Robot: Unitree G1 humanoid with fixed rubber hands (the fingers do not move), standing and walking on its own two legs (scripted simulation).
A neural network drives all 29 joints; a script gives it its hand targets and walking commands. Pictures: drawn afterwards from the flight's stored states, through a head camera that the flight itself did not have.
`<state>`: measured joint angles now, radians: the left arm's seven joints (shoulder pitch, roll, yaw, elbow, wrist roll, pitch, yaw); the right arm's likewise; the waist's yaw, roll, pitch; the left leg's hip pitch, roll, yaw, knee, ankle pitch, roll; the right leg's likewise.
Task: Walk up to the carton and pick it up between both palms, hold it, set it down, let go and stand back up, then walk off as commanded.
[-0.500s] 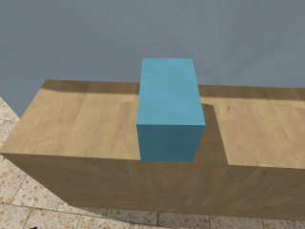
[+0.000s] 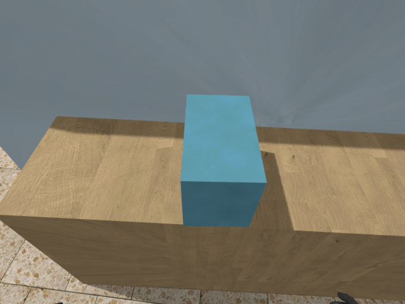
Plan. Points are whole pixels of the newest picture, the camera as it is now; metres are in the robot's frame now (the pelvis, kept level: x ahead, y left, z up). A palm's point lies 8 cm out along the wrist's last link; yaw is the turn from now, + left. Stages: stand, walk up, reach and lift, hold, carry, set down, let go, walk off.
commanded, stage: walk up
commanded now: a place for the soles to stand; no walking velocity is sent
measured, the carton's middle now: (217, 159) +0.47 -0.03 -0.01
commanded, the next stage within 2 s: stand in 0.44 s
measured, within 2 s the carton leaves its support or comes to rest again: neither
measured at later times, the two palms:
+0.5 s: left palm out of the picture +0.09 +0.30 -0.11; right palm out of the picture +0.07 -0.32 -0.12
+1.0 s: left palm (72, 290) +0.18 +0.27 -0.10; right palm out of the picture +0.17 -0.31 -0.11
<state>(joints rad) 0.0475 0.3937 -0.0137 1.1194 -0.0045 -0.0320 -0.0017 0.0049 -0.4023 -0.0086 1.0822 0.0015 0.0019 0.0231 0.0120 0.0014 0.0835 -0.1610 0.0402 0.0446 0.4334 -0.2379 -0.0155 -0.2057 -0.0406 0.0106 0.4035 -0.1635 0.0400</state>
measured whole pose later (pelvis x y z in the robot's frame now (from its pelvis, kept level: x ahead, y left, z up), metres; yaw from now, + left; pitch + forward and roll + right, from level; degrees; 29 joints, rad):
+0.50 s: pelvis +0.01 -0.01 +0.00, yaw +0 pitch -1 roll +0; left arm 0.07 0.37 0.01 1.13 0.01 -0.02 -0.01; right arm 0.09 -0.39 -0.01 1.14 -0.01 -0.01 0.02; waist 0.00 0.02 0.07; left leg -0.12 0.05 0.05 0.35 -0.21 -0.03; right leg -0.18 -0.03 0.01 0.36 -0.15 0.03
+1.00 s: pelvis +0.00 -0.02 -0.02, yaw +1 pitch -3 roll -1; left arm 0.00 0.32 0.09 0.49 0.11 0.54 -0.01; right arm -0.01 -0.32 -0.12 0.89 -0.04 -0.05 0.07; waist -0.01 -0.01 0.18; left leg -0.25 0.08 0.00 0.67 -0.36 -0.05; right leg -0.28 -0.01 -0.03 0.63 -0.29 0.01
